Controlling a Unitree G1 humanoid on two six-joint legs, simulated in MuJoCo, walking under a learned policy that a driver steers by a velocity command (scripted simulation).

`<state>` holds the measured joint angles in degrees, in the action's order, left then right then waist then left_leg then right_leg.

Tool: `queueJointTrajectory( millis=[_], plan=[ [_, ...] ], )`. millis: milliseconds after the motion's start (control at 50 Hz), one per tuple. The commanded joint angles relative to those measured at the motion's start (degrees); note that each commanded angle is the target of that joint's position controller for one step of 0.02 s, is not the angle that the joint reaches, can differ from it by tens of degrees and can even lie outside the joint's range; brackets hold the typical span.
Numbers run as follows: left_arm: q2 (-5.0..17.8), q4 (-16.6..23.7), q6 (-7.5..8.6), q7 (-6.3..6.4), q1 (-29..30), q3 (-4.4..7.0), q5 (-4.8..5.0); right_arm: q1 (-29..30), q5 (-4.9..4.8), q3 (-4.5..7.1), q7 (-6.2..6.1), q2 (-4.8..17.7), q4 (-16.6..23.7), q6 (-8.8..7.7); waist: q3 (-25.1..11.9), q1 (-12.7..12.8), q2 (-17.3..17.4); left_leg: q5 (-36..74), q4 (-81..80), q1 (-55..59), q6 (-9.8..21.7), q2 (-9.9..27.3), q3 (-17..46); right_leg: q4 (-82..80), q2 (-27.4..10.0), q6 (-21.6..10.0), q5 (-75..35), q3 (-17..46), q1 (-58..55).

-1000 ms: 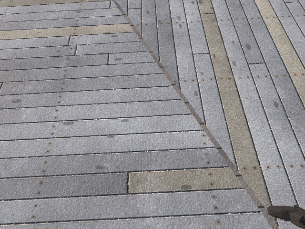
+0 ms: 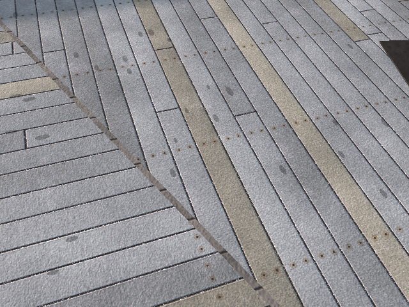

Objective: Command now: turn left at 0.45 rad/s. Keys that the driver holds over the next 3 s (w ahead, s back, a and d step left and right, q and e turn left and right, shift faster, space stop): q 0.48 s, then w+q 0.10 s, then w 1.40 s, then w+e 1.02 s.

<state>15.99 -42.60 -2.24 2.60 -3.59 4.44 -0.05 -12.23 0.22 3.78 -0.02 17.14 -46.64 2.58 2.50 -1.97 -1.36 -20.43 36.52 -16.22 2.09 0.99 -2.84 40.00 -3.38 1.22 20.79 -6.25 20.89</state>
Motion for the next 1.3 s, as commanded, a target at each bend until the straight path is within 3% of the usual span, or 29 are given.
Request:
queueJointTrajectory(
  millis=[20,60,80,120,200,280,360,440,460,480,500,520,540,560,580,680,740,800,860,880,900,920,940,960,1000,1080,1180,1240,1300],
  plan=[
    [5.56,6.14,0.95,0.60,7.01,1.81,-0.34,-2.99,2.55,2.94,0.10,14.00,4.57,-2.64,-3.97,-1.90,12.85,33.25,-20.04,8.56,17.77,20.82,31.20,25.32,4.73,1.41,17.49,8.98,16.35],
    [6.26,3.70,0.84,0.83,3.66,2.53,-0.08,1.80,0.35,2.64,-0.43,11.46,5.32,-3.67,-3.99,1.16,7.08,30.27,-17.50,10.67,11.62,14.68,22.97,25.97,3.00,1.14,8.29,10.73,17.70],
    [7.08,3.10,0.78,1.10,2.98,2.86,-0.40,2.93,-0.76,2.19,-0.88,10.02,5.67,-3.55,-4.41,1.59,7.01,30.63,-17.31,11.34,10.32,13.71,21.79,24.98,2.52,1.62,5.49,11.10,17.40],
    [5.76,2.76,1.13,0.89,2.14,2.65,-0.02,1.37,-0.92,1.77,-1.49,8.80,5.84,-3.20,-6.69,1.72,7.46,34.94,-16.57,13.12,10.24,12.06,20.55,24.93,3.56,2.61,1.89,10.83,15.45],
    [4.81,2.58,1.74,0.79,3.09,2.17,0.51,-0.71,-1.06,2.45,-2.18,10.03,6.13,-2.50,-7.17,0.40,8.00,30.99,-16.41,16.41,10.24,10.87,21.56,14.33,4.19,3.83,-0.73,11.22,14.75],
    [5.26,2.22,2.29,0.11,3.21,2.01,0.64,0.82,-0.95,3.04,-2.20,11.27,7.21,-1.70,-5.55,-0.08,10.08,22.25,-16.90,11.19,10.50,9.68,24.29,5.29,4.91,4.38,-1.02,11.52,8.78],
    [6.30,1.64,3.38,-0.81,1.50,2.13,0.97,3.12,-0.96,3.22,-1.67,11.52,8.34,-1.02,-5.89,0.05,11.25,23.95,-15.51,8.41,10.52,9.03,28.44,-1.43,6.02,3.63,0.00,11.68,2.67],
    [7.01,-0.27,4.62,-1.95,-4.41,2.50,1.04,6.65,-2.06,2.84,-2.01,10.61,9.75,-0.19,-7.18,3.49,10.74,24.80,-10.77,6.78,6.94,5.72,30.71,-19.33,5.97,1.42,-11.13,10.43,-7.85],
    [9.25,-0.73,4.59,-1.85,-5.92,3.09,0.53,5.51,-1.86,2.35,-2.21,8.92,10.04,-0.15,-8.24,3.10,7.63,16.36,-7.05,2.21,4.19,3.06,28.63,-21.82,0.66,-0.57,-16.32,13.91,-14.34],
    [12.58,0.14,4.05,-1.32,-5.01,3.46,-0.37,1.56,-0.76,1.41,-1.94,5.30,9.66,-0.29,-9.47,0.05,-6.19,-4.33,5.76,-5.27,0.82,-4.34,19.35,-22.32,-11.40,-5.45,-27.25,25.34,-19.98],
    [14.09,0.19,3.87,-1.54,-5.08,3.61,-2.31,0.86,-1.32,2.42,-1.86,8.38,11.06,-0.79,-7.72,-0.21,-13.81,-18.18,16.29,-15.69,-1.71,-8.34,12.75,-24.08,-19.34,-15.29,-26.23,36.66,-17.85],
    [11.41,1.18,4.16,-1.54,-3.60,2.88,-1.73,0.64,-1.11,3.39,-1.82,12.13,10.29,-1.08,-6.22,0.33,-9.21,-14.03,24.43,-18.47,-2.89,-3.35,12.77,-25.92,-19.56,-17.14,-13.13,35.72,-16.64],
    [8.50,1.40,4.26,-1.30,-2.15,2.11,-0.86,1.43,-1.37,3.94,-1.57,13.04,9.56,-0.98,-4.12,0.53,-7.01,-8.47,26.27,-20.10,-3.25,-1.69,11.89,-27.14,-15.23,-14.09,-0.27,30.47,-15.80],
    [8.08,1.56,4.30,-0.86,-1.63,1.85,0.23,1.20,-1.11,3.76,-1.47,11.39,8.90,-0.67,-2.72,0.70,-7.63,-5.00,27.33,-22.33,-4.13,-1.15,10.79,-28.13,-11.98,-11.52,6.34,27.36,-16.72],
    [7.79,1.29,4.40,-0.40,-2.28,1.60,0.84,2.26,-0.98,3.45,-1.19,10.39,9.35,-0.65,-1.34,1.92,-8.08,-2.30,28.58,-24.78,-5.05,-0.36,10.15,-28.85,-11.44,-11.02,6.72,25.51,-17.44],
    [8.99,-1.00,5.75,-0.55,-10.18,1.46,0.27,6.63,-1.13,1.30,-0.21,4.93,11.41,-3.19,-1.22,5.99,-6.43,2.65,17.47,-23.46,-5.71,0.76,6.77,-31.87,-10.57,-12.04,3.93,20.08,-20.00],
    [10.77,-1.34,6.25,-1.48,-9.84,1.81,0.84,7.54,-0.90,0.28,0.41,3.57,11.75,-4.38,-0.23,5.79,-6.90,3.83,6.75,-15.90,-4.46,1.81,3.42,-32.47,-10.45,-11.90,-0.47,15.93,-15.63],
    [12.23,-2.32,6.32,-2.59,-11.75,2.16,1.61,7.49,-1.33,0.15,0.97,4.42,11.85,-4.96,0.68,5.71,-7.20,3.14,-0.63,-8.23,-2.82,1.03,0.91,-31.34,-11.16,-12.36,-1.51,14.54,-12.00],
    [11.18,-3.09,5.86,-3.33,-11.46,1.53,2.26,-0.08,-1.70,0.91,0.95,5.57,9.21,-5.04,-0.80,0.71,-4.96,8.43,-9.71,7.20,-0.07,-1.25,-1.06,-25.24,-10.60,-10.52,-3.95,12.41,-5.64],
    [8.73,-3.32,6.08,-3.52,-11.33,0.52,1.61,-6.47,-1.98,2.00,0.41,7.51,7.52,-4.85,-3.76,-2.67,-3.27,7.99,-10.63,16.64,1.38,-0.81,0.85,-17.55,-8.29,-8.40,-8.51,9.57,-1.75],
    [3.96,-1.62,6.53,-3.86,-9.44,-1.24,0.08,-14.73,-1.34,3.11,-0.31,11.72,6.46,-4.73,-9.01,-6.00,7.49,4.79,-14.83,27.04,4.84,10.81,16.03,2.71,-2.96,-4.13,-3.21,3.33,6.48],
    [2.80,1.66,7.80,-3.43,-9.16,-1.51,0.65,-16.75,-0.71,4.10,0.16,17.40,6.67,-5.10,-10.83,-4.92,20.13,-8.97,-22.92,31.40,13.76,21.49,40.88,18.67,3.90,-2.16,11.17,4.05,22.76],
    [8.80,1.15,8.44,-3.35,-8.11,0.03,1.98,-13.94,-0.64,2.65,0.70,12.01,7.23,-6.05,-7.02,-4.70,12.60,-13.59,-24.56,27.68,14.77,21.35,40.87,26.98,0.26,-2.89,10.48,9.24,27.10],
    [9.82,1.08,8.68,-3.77,-7.85,0.41,2.74,-10.88,-0.45,1.57,0.93,8.85,7.72,-6.64,-2.95,-2.90,11.98,-12.89,-24.91,24.31,13.02,18.80,34.23,27.72,-2.03,-4.29,4.63,9.55,28.75],
    [8.56,0.01,8.62,-3.87,-7.73,0.35,1.32,-6.34,-0.43,0.73,1.23,6.22,8.38,-6.99,0.53,-0.63,7.93,-0.82,-26.71,18.34,10.91,14.33,24.84,23.58,-4.46,-4.03,-3.61,9.29,26.37],
    [5.66,0.06,7.51,-4.41,-6.83,-0.36,0.58,-5.97,-0.20,0.94,0.65,6.68,7.89,-7.55,0.37,1.14,5.87,20.05,-29.14,14.51,10.51,11.39,14.55,16.65,-4.51,-1.19,-13.39,7.86,23.16],
    [2.92,3.54,7.69,-4.96,3.04,-1.85,0.71,-9.63,-0.73,1.30,-0.28,8.01,5.44,-7.43,2.41,-1.55,5.51,22.00,-30.95,11.08,8.87,9.04,7.38,-2.39,-1.28,-0.16,-26.28,5.37,17.13],
    [3.29,5.33,8.01,-5.80,7.43,-2.05,1.07,-12.54,-1.17,1.55,-0.42,8.55,3.36,-7.19,4.04,-2.31,5.25,21.56,-30.53,14.27,8.70,11.17,7.39,-8.22,-0.02,-1.59,-28.07,5.86,16.09],
    [4.79,6.11,8.39,-6.56,7.88,-1.70,0.95,-12.99,-1.49,1.91,-0.72,9.11,2.07,-6.46,3.22,-0.76,5.60,29.42,-26.39,20.89,7.38,13.51,7.47,-11.30,0.82,-4.04,-23.26,6.18,15.42]
  ],
)
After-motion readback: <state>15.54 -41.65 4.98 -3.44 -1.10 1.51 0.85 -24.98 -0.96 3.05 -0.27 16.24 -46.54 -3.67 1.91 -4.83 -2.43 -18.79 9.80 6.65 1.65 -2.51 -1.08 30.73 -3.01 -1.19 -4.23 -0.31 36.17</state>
